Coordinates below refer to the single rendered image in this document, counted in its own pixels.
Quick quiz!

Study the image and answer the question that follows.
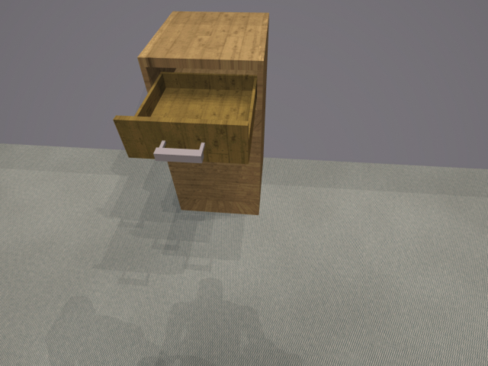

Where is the handle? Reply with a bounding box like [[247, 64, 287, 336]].
[[153, 140, 205, 163]]

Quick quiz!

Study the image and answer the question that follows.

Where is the drawer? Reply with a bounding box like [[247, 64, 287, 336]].
[[113, 72, 257, 164]]

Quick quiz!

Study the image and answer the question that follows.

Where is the cabinet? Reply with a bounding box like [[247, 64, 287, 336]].
[[137, 11, 269, 215]]

